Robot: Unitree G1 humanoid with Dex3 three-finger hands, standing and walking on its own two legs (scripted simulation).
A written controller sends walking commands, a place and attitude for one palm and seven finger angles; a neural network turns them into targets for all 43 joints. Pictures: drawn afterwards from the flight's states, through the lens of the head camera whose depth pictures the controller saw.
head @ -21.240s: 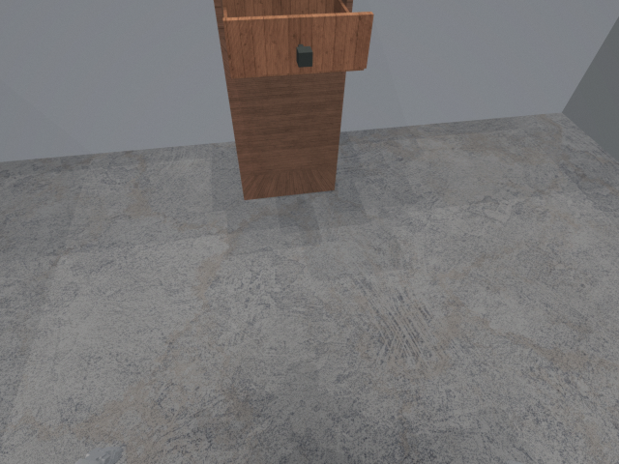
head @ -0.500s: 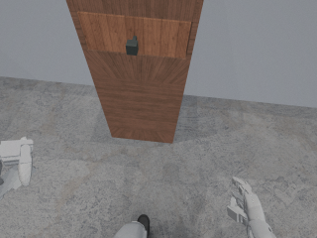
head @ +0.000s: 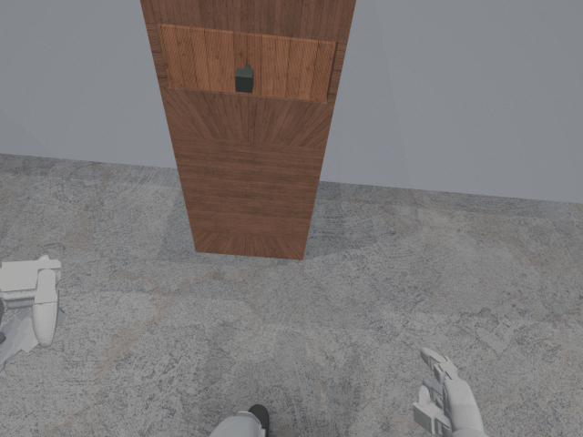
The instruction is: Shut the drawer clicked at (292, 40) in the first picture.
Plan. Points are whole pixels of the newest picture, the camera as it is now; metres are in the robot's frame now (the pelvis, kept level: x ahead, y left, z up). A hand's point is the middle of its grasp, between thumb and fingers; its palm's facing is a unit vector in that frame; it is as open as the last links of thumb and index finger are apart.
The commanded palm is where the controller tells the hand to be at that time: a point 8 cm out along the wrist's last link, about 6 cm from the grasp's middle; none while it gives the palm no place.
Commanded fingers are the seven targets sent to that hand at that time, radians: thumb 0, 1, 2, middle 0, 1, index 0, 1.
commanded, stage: stop stepping back and stand still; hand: left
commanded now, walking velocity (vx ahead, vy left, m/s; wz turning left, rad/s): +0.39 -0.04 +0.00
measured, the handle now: (245, 75) +0.81 +0.19 +0.05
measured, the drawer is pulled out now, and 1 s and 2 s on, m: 0.00 0.00 0.00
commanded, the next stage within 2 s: let the arm hang, fingers relaxed in 1.40 s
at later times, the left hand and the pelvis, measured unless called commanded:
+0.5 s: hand out of the picture +0.10 +0.28 +0.17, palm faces +0.44 -0.83 -0.33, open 3.2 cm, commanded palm +0.05 +0.31 +0.19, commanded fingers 0.00 0.90 0.90 -1.40 -1.60 -1.40 -1.60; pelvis -0.09 +0.03 +0.00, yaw +0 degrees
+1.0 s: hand out of the picture +0.08 +0.31 +0.17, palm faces +0.45 -0.77 -0.44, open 3.3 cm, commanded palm +0.01 +0.34 +0.19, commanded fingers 0.00 0.90 0.90 -1.40 -1.60 -1.40 -1.60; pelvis -0.10 +0.05 +0.00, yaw +5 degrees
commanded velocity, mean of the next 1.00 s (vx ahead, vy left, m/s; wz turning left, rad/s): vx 0.15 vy -0.04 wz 0.00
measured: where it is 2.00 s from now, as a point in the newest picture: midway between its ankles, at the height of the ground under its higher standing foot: outside the picture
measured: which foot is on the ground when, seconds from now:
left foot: up 0.00-0.06, down 0.08-0.28, up 0.30-0.48, down 0.50-1.00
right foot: down 0.00-0.50, up 0.52-0.66, down 0.68-1.00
